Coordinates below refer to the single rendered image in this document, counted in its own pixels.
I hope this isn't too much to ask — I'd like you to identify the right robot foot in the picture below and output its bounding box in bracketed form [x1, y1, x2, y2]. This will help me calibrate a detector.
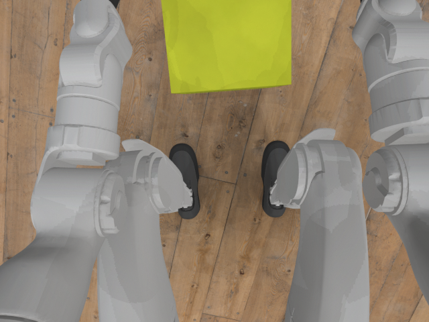
[261, 141, 290, 217]

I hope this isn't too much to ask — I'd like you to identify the robot foot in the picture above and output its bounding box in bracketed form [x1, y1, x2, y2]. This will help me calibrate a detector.
[261, 141, 290, 217]
[169, 144, 200, 219]

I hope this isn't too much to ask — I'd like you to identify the left robot forearm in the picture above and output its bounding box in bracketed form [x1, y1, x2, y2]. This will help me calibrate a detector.
[30, 0, 133, 227]

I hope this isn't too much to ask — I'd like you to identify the robot left upper arm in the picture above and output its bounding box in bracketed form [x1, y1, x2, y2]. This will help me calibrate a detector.
[0, 167, 128, 322]

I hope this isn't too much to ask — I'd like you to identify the robot right upper arm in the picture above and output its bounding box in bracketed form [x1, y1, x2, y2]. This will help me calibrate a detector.
[362, 144, 429, 305]

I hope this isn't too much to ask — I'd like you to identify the left robot foot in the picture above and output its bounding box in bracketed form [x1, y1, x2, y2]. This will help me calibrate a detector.
[169, 144, 200, 219]

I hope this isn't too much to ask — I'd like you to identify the carton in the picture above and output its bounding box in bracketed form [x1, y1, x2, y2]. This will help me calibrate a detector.
[161, 0, 292, 94]

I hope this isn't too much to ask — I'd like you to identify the right robot forearm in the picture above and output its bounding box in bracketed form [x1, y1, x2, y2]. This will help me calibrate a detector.
[352, 0, 429, 146]

